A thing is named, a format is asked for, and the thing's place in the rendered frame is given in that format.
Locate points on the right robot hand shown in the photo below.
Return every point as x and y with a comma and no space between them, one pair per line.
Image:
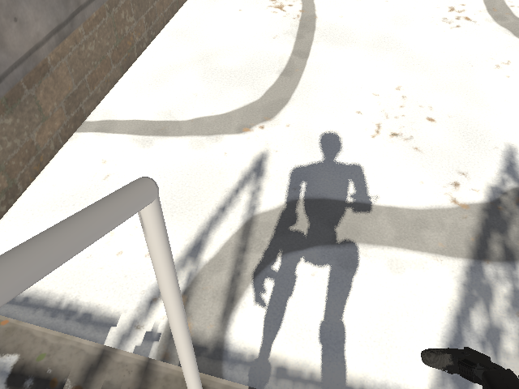
471,365

